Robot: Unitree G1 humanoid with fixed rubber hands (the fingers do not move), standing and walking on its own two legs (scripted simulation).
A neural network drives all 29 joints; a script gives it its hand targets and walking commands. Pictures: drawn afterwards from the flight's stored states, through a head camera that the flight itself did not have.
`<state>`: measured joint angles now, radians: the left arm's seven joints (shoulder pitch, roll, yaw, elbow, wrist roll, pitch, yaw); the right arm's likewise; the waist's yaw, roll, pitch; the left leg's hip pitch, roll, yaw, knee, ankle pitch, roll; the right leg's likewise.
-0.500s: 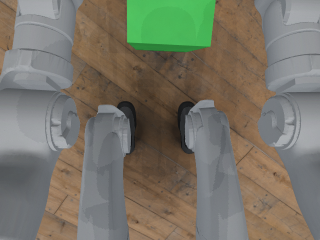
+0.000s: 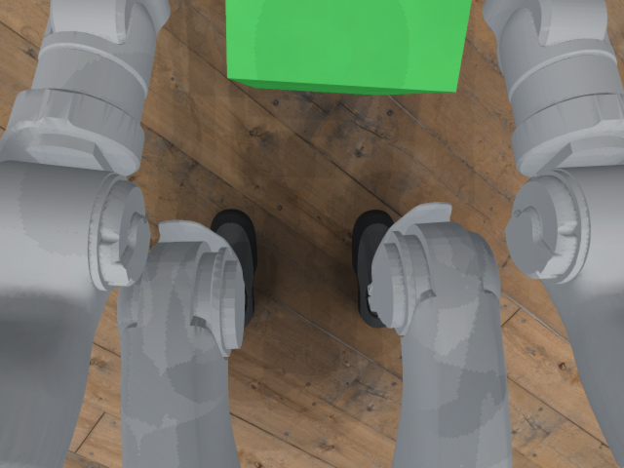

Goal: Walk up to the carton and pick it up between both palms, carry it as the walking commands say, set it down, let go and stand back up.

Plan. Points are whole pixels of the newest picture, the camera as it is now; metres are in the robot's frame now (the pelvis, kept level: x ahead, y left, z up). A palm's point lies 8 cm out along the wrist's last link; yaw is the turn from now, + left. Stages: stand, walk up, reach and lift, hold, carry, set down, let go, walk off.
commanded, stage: reach and lift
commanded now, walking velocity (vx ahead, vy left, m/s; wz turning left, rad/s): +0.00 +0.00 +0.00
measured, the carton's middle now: out of the picture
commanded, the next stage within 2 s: none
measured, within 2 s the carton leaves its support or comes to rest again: leaves its support in 1.70 s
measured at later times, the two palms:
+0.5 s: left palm out of the picture +0.57 +0.13 -0.20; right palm out of the picture +0.56 -0.18 -0.19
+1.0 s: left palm out of the picture +0.57 +0.09 -0.20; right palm out of the picture +0.56 -0.17 -0.19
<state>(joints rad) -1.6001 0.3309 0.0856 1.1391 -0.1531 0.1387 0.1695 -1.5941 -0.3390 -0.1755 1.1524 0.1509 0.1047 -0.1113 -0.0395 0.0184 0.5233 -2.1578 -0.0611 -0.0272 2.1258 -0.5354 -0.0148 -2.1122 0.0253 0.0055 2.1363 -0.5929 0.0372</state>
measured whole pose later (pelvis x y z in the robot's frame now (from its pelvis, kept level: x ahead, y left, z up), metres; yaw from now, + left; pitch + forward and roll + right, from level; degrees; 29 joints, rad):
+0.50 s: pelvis +0.01 +0.00 -0.02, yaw +0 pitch +31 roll -1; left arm -1.53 0.34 0.06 1.07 -0.20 0.11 0.17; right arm -1.52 -0.33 -0.10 1.07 0.21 0.10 -0.13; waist -0.03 0.01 0.52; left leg -2.17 -0.05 -0.03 2.21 -0.58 -0.02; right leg -2.14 0.04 0.01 2.22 -0.63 0.03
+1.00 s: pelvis +0.00 +0.00 -0.02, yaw +0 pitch +31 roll -1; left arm -1.59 0.24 0.09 1.12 -0.12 0.12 0.20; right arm -1.57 -0.31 -0.09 1.13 0.21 0.10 -0.17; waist -0.04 0.02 0.52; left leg -2.19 -0.06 -0.02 2.20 -0.56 -0.02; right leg -2.15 0.04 0.01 2.21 -0.61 0.04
